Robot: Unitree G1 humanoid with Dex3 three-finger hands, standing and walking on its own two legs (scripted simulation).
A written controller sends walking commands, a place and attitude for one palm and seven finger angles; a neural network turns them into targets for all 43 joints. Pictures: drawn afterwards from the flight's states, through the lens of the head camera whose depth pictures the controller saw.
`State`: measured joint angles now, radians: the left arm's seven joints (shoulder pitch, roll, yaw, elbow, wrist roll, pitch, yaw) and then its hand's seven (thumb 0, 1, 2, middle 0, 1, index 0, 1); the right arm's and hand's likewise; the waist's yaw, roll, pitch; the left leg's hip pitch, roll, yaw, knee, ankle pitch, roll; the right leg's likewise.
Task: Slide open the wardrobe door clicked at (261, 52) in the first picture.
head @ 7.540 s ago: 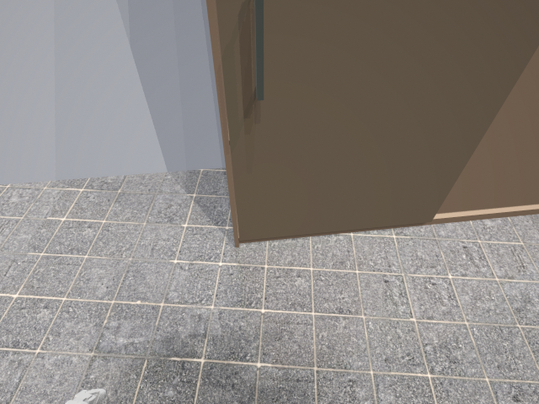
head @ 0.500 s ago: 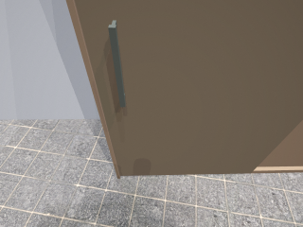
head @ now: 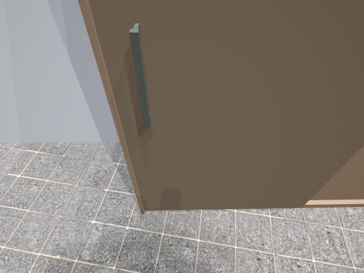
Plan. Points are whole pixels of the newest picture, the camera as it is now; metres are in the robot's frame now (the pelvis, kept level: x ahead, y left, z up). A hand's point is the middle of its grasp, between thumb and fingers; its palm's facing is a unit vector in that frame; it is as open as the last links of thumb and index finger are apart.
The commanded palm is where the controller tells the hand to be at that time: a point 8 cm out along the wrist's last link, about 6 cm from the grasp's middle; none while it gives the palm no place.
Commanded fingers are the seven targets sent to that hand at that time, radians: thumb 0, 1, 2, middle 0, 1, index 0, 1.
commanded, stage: look again from close up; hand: left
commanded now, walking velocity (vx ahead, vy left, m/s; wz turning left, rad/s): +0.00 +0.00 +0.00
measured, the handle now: (142, 83) +0.54 +0.14 +0.14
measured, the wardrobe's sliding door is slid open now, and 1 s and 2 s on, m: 0.00 0.00 0.00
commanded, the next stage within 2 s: raise the hand with hooked fingers in 0.42 s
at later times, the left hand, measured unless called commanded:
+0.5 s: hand out of the picture +0.07 +0.24 -0.16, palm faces -0.01 -0.95 -0.32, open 7.4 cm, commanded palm none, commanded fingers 0.00 0.90 0.90 -0.20 -0.30 -0.20 -0.30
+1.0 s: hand (67, 255) +0.16 +0.25 -0.03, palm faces +0.17 -0.98 -0.03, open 8.9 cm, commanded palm +0.14 +0.30 +0.00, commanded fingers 0.00 0.32 0.65 -0.24 -0.68 -0.24 -0.68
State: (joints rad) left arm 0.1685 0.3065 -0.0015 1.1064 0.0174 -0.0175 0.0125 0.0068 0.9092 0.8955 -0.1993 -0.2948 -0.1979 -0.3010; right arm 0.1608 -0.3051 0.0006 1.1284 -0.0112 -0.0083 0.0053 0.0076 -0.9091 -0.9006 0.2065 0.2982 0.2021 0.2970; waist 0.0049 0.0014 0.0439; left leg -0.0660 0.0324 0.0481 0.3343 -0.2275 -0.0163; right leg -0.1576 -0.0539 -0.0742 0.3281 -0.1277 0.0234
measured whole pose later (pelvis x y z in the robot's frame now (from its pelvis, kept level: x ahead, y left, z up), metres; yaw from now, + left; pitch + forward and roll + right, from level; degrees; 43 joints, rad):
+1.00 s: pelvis -0.02 -0.01 -0.08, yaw +1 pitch +9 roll -1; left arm 0.36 0.25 0.38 0.13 -0.39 -0.44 -0.45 0.01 0.54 0.74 -0.22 -0.53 -0.22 -0.53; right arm 0.19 -0.27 -0.01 0.56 0.02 -0.31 -0.06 0.01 -0.91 -0.90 0.21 0.30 0.20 0.30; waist 0.07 -0.01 -0.06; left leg -0.70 0.05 -0.02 1.08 -0.55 -0.03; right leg -0.76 -0.07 -0.09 1.03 -0.43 0.00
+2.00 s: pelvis +0.01 +0.00 -0.02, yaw +2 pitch +0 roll -1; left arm -0.03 0.41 0.46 0.11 -0.35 0.06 -0.40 -0.01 -0.48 0.30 -0.30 -1.18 -0.30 -1.19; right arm 0.25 -0.25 0.08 0.62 0.06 -0.29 -0.13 0.02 -0.91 -0.90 0.21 0.30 0.20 0.30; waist 0.07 0.05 -0.02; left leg -0.22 0.04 0.00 0.59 -0.36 -0.02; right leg -0.28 -0.05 -0.10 0.55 -0.25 0.02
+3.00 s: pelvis -0.01 -0.01 -0.01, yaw +1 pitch -2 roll +0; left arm -0.26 0.40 0.39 0.25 -0.28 0.14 -0.34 -0.01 -0.50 0.30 -0.30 -1.20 -0.30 -1.20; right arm 0.24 -0.26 0.08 0.63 0.08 -0.23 -0.14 0.02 -0.91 -0.90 0.21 0.30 0.20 0.30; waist 0.05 0.05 0.00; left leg -0.17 0.04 0.01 0.50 -0.30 -0.03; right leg -0.24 -0.05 -0.10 0.48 -0.20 0.01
